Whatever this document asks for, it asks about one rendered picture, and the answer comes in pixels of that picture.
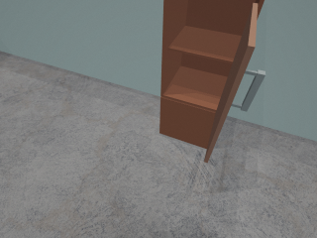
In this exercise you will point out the handle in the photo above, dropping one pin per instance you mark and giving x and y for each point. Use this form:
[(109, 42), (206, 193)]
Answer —
[(256, 83)]

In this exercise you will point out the cupboard door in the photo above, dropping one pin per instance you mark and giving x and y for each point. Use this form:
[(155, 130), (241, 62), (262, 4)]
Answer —
[(240, 63)]

